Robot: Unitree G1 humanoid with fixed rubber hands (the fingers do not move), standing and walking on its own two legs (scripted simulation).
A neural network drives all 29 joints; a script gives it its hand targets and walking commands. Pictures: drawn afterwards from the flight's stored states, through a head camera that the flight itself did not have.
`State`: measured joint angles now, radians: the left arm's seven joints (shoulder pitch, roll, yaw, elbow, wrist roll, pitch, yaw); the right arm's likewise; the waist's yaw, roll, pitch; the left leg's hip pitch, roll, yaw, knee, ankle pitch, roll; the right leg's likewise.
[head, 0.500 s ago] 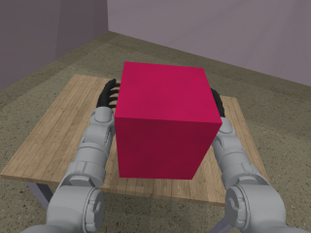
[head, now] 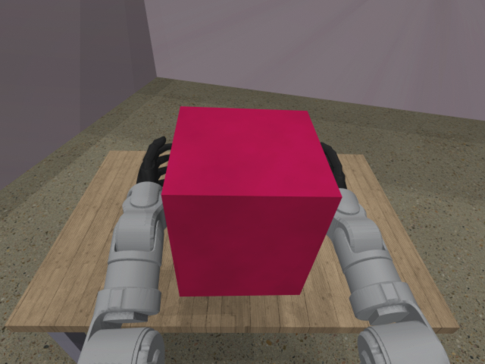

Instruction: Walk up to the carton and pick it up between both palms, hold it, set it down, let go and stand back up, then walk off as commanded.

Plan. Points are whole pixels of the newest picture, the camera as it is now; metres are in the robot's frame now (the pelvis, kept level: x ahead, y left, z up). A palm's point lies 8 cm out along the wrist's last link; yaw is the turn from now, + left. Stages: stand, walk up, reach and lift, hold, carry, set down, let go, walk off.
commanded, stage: reach and lift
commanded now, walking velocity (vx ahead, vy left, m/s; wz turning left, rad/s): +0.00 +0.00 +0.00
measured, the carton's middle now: (242, 204) +0.35 -0.01 +0.13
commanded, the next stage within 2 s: hold in 0.94 s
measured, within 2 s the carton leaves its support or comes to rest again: neither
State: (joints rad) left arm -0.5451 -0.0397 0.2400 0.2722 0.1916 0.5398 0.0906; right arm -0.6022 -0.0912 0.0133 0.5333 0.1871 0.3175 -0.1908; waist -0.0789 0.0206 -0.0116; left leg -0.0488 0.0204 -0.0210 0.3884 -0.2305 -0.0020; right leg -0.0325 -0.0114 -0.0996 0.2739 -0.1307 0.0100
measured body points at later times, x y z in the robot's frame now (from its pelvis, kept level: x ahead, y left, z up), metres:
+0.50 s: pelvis -0.02 +0.01 +0.00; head -0.06 +0.03 +0.45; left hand +0.36 +0.12 +0.17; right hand +0.34 -0.18 +0.16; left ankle +0.00 +0.12 -0.75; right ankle +0.02 -0.12 -0.75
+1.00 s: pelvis -0.03 -0.03 +0.00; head -0.06 +0.01 +0.44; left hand +0.37 +0.14 +0.17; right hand +0.37 -0.16 +0.18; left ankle +0.00 +0.12 -0.75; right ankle +0.02 -0.12 -0.75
